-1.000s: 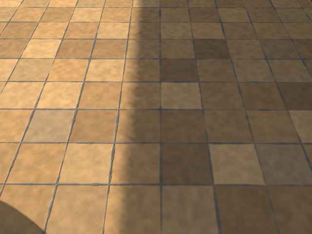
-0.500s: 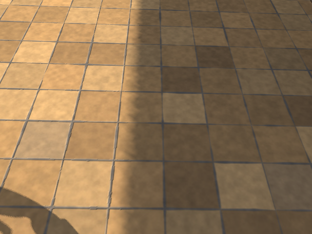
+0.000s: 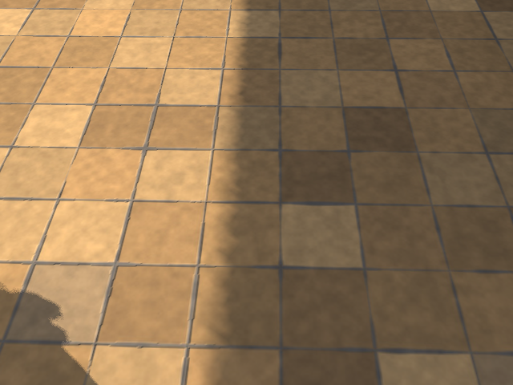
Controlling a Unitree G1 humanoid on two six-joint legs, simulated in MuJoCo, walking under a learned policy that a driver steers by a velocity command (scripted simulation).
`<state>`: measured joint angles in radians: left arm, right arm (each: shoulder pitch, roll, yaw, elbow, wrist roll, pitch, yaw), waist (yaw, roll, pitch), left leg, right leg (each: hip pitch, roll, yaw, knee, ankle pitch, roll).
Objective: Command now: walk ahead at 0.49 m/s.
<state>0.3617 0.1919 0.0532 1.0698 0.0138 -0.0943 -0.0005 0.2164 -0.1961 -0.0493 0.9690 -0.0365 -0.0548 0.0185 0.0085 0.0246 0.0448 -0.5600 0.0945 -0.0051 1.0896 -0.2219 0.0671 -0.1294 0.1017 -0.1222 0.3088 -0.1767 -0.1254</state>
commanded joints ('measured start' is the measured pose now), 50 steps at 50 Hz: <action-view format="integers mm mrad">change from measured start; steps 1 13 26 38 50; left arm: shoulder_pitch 43 164 12 -354 -116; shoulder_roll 92 117 28 33 150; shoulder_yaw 6 -1 11 -7 45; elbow -38 0 -100 -262 -196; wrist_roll -4 13 18 17 -14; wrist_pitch -19 -12 62 60 45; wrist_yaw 1 23 -24 -49 5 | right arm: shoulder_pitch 4 -237 108 266 94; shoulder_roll -40 -55 -78 -118 -113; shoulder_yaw -6 1 -18 -15 -20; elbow -42 -142 13 50 -128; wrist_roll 0 16 23 19 -6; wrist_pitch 17 -11 -68 -56 -24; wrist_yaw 9 5 -24 -55 -17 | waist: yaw -24 11 28 -34 -37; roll -54 -105 28 48 20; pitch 59 44 20 59 -33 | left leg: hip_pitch -88 9 391 646 -30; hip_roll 34 -85 145 153 33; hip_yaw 21 115 -25 232 -26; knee -96 -540 -960 -865 114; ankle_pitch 109 101 217 720 -85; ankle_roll -28 38 80 34 -74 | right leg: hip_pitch -32 284 -436 -468 13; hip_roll -279 -316 -201 -128 -273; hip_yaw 224 128 156 -30 416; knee -218 -37 844 328 -86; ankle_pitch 180 755 -19 133 289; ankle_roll -88 -54 45 6 -181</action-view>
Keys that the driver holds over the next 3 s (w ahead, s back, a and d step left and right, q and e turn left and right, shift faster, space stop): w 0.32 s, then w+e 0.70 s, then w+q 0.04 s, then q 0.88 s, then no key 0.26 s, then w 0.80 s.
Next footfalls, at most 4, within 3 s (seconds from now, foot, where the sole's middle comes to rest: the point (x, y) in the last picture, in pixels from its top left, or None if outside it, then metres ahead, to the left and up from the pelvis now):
0.32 left None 0.36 0.12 -0.78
0.86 right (301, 338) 0.62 -0.07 -0.78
1.36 left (289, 251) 0.90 -0.05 -0.78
1.94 right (348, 268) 0.84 -0.23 -0.78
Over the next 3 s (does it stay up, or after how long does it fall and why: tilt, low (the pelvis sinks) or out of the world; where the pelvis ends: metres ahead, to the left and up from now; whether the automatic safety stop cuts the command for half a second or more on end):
stays up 1.07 -0.16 0.00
